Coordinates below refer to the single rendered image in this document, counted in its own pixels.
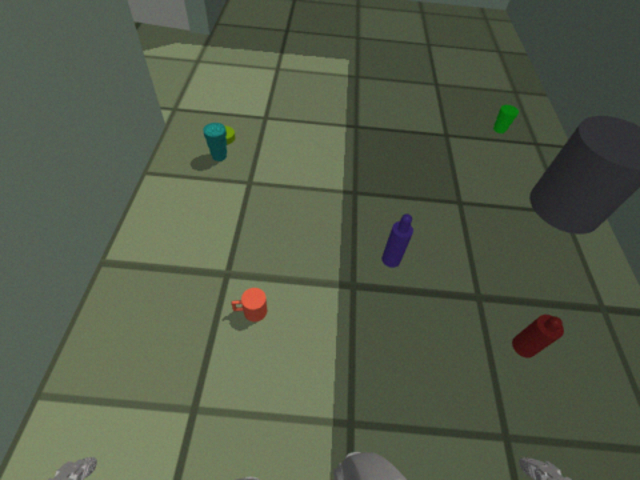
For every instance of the right robot hand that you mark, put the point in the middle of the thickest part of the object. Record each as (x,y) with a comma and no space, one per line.
(539,470)

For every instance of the left robot hand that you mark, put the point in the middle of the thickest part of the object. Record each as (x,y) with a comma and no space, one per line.
(78,470)

